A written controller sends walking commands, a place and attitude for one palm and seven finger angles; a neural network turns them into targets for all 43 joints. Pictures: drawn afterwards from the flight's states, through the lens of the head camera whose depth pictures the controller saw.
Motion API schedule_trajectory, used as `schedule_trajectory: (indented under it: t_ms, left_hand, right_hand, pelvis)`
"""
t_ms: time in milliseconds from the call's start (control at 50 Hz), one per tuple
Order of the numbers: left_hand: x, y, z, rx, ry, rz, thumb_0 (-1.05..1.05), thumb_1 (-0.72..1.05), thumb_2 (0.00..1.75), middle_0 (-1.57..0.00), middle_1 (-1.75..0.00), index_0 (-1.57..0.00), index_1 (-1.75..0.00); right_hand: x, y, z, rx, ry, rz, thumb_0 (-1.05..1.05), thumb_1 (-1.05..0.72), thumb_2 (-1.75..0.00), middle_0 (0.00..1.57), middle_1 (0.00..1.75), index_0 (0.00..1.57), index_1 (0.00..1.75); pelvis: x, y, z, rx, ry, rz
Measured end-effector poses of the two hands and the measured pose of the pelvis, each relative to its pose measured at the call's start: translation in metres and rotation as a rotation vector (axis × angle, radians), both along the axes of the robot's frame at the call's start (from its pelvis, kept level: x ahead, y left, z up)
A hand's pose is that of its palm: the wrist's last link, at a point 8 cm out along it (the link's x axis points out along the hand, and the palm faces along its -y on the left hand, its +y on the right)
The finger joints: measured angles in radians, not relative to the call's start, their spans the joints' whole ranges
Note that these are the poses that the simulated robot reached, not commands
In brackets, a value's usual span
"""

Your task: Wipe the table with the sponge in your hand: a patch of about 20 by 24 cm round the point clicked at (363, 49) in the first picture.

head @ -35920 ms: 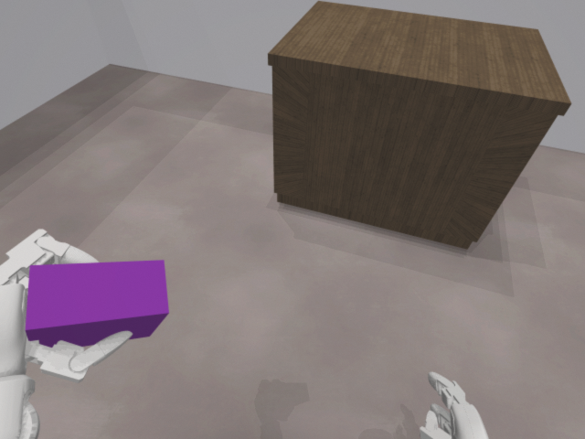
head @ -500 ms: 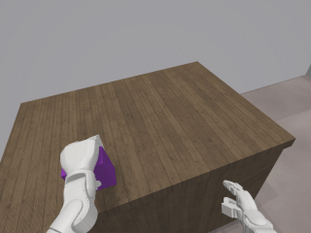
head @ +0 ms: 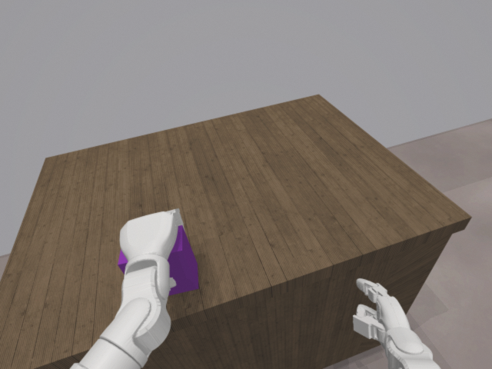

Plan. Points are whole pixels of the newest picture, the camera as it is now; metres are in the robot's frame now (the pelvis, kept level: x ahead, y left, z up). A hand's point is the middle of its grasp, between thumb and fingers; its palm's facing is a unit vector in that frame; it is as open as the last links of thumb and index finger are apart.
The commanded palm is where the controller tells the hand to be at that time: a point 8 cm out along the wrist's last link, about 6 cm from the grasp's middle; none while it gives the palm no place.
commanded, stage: slide across to the third lane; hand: left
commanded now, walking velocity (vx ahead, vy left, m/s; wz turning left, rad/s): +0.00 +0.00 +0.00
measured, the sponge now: (165, 270) +0.27 +0.20 +0.02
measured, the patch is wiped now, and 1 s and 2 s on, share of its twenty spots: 0.80 0.90 1.00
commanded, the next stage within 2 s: wipe forward along the third lane in 0.26 s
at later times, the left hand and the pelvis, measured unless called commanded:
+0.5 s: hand (186, 243) +0.30 +0.17 +0.06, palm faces +0.03 -0.08 -1.00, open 10.1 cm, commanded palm +0.28 +0.15 +0.11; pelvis -0.01 +0.00 +0.00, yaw +0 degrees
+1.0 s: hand (191, 221) +0.35 +0.17 +0.06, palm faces -0.02 -0.05 -1.00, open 10.0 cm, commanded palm +0.33 +0.17 +0.10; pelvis -0.01 -0.01 +0.00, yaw +0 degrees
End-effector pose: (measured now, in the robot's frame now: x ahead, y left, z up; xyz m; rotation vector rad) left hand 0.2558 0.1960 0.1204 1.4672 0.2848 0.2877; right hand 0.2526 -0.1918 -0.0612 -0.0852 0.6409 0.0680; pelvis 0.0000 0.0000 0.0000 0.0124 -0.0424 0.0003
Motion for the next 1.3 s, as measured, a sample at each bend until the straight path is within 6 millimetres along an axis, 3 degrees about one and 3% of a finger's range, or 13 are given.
schedule_trajectory:
  t_ms: [380, 580, 1040, 1300]
  left_hand:
    - [0.020, -0.030, 0.000, -0.004, -0.028, -0.045, -0.02, -0.51, 1.07, -0.70, -1.38, -0.75, -1.33]
    - [0.036, -0.033, 0.000, 0.003, -0.009, -0.011, -0.02, -0.52, 1.07, -0.72, -1.37, -0.76, -1.31]
    - [0.081, -0.030, -0.001, 0.025, 0.046, 0.027, -0.01, -0.52, 1.07, -0.73, -1.36, -0.77, -1.31]
    - [0.095, -0.026, 0.000, 0.039, 0.056, 0.025, 0.00, -0.53, 1.07, -0.73, -1.36, -0.78, -1.30]
  right_hand:
    - [-0.003, 0.004, 0.001, 0.022, 0.004, 0.013, 0.01, -0.90, -0.90, 0.20, 0.30, 0.18, 0.30]
    - [-0.010, 0.003, -0.003, 0.007, 0.037, 0.007, 0.01, -0.90, -0.90, 0.20, 0.30, 0.19, 0.30]
    - [-0.064, -0.050, -0.034, -0.076, 0.191, -0.150, 0.01, -0.90, -0.90, 0.20, 0.30, 0.19, 0.30]
    - [-0.072, -0.055, -0.039, -0.083, 0.211, -0.169, 0.01, -0.90, -0.90, 0.20, 0.30, 0.19, 0.30]
  pelvis:
    - [-0.005, 0.001, -0.001, 0.003, 0.009, 0.008]
    - [-0.008, -0.003, -0.002, 0.005, 0.021, 0.006]
    - [-0.007, -0.013, -0.003, 0.008, 0.082, -0.008]
    - [-0.008, -0.016, -0.003, 0.007, 0.097, -0.005]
